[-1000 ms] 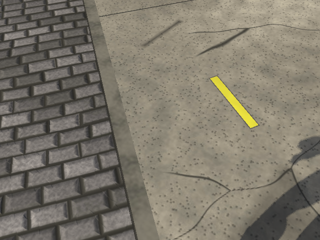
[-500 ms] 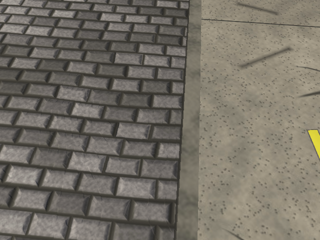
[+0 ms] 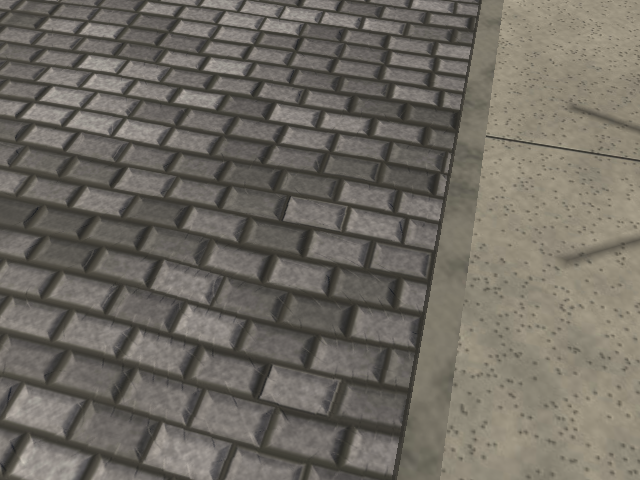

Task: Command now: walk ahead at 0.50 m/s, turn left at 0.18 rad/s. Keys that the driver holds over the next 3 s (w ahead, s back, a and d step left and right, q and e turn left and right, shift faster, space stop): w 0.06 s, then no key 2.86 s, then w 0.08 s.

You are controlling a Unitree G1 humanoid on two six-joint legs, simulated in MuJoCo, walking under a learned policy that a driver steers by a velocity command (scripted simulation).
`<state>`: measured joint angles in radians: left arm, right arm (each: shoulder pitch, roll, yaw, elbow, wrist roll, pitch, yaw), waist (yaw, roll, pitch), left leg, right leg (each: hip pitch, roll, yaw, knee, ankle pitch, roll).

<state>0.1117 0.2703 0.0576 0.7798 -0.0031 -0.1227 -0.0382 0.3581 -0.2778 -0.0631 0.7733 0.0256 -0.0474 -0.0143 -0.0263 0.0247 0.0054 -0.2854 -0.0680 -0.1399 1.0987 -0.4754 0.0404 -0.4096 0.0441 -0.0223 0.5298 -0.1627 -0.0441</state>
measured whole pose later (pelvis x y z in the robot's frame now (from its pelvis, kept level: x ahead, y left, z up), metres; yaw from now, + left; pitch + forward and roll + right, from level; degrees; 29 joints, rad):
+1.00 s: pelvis +0.25 +0.01 +0.01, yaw +1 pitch -1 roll +0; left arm 0.22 0.22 0.02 0.98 0.00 -0.01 0.03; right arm 0.17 -0.23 -0.05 0.94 0.00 0.00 -0.02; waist 0.01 0.00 0.03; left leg -0.28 0.00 -0.01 0.52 -0.23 -0.01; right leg -0.18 -0.02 0.00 0.54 -0.34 0.01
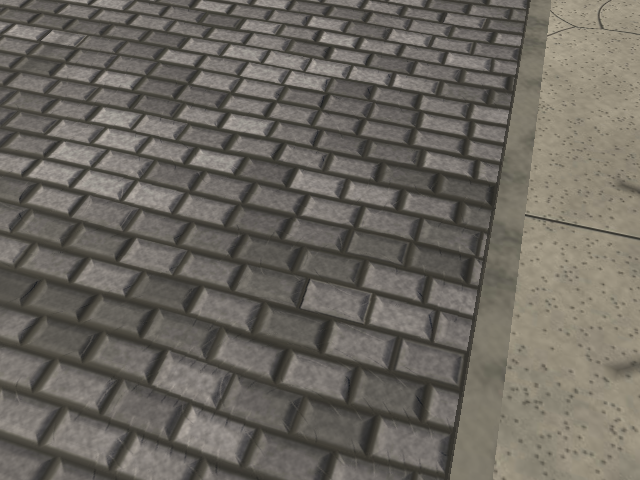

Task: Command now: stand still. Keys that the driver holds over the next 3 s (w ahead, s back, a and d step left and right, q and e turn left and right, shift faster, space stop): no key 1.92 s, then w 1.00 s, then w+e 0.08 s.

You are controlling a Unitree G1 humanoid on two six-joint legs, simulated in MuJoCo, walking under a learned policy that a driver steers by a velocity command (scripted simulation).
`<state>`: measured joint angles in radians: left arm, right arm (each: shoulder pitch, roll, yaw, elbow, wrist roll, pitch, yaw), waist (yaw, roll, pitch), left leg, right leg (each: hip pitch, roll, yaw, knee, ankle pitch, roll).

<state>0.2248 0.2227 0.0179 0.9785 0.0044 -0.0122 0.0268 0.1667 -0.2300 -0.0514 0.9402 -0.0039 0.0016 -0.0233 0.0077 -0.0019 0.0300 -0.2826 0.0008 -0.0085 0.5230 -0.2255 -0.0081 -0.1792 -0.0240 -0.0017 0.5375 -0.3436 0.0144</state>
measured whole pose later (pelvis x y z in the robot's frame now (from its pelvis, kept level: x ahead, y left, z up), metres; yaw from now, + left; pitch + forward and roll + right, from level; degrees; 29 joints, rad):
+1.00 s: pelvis +0.00 -0.01 +0.00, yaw +0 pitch -1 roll +0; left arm 0.33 0.18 0.00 1.09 0.00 -0.01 0.04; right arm 0.18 -0.20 -0.03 1.15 0.00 0.02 -0.05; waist 0.00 0.00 0.04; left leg -0.26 0.02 -0.02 0.49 -0.21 -0.02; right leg -0.14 -0.01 -0.02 0.48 -0.32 0.00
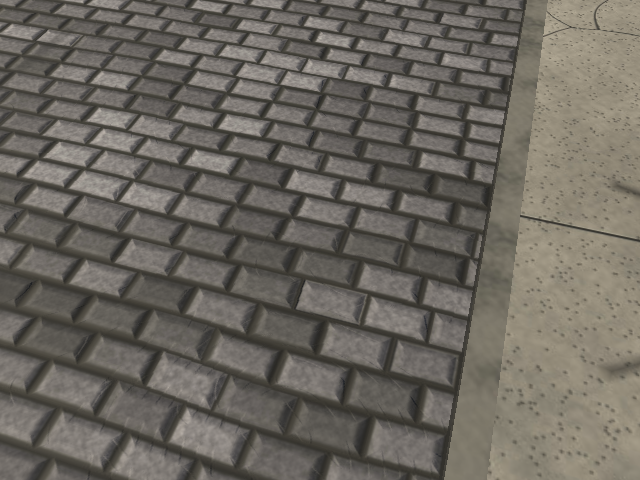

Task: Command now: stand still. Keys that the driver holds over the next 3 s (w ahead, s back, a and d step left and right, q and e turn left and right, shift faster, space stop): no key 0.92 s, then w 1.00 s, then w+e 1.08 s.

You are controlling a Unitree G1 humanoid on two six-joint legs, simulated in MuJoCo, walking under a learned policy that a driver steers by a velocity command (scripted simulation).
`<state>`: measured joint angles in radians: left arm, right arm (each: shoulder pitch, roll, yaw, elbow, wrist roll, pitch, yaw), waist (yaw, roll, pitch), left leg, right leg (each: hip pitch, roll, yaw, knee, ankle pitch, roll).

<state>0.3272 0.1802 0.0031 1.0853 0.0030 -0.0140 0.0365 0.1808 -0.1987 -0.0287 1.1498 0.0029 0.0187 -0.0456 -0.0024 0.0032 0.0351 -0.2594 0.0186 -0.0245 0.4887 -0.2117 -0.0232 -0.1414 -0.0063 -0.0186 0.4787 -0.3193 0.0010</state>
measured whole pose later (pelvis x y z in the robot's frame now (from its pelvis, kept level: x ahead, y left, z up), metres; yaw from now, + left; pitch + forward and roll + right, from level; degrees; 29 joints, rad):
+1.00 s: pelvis +0.01 +0.00 +0.00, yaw +0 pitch -1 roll +0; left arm 0.39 0.16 0.01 1.08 -0.01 -0.02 0.04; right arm 0.25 -0.18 -0.03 1.14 0.01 0.01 -0.05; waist 0.00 0.00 0.02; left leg -0.28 0.02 -0.03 0.55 -0.30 -0.01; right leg -0.15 0.00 -0.02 0.51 -0.36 -0.01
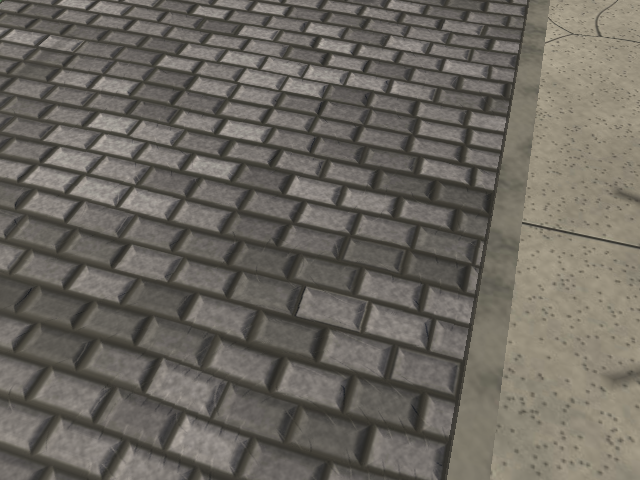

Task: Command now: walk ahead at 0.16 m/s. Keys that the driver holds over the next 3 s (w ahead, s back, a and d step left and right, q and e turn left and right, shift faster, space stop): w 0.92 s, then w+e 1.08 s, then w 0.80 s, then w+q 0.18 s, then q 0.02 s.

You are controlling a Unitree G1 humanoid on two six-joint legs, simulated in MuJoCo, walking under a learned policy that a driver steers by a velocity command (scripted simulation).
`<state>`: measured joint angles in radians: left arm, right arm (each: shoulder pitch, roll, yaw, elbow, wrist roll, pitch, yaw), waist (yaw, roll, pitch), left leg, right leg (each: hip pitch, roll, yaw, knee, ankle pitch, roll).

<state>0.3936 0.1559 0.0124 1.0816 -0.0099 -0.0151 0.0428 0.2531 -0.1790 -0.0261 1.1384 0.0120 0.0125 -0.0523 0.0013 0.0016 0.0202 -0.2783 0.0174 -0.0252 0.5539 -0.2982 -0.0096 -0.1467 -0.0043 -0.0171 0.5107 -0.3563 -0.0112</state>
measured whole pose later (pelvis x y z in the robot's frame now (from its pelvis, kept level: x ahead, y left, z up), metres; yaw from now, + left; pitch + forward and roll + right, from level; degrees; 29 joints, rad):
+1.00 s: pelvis +0.46 -0.02 +0.01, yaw -1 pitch +1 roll -2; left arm 0.38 0.22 0.05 1.02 0.00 -0.10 -0.01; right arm 0.11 -0.25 -0.07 0.90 0.01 -0.09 -0.02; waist 0.06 0.04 -0.01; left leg -0.71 0.15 -0.04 0.81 0.01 0.01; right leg -0.07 0.07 -0.06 0.22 -0.17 -0.07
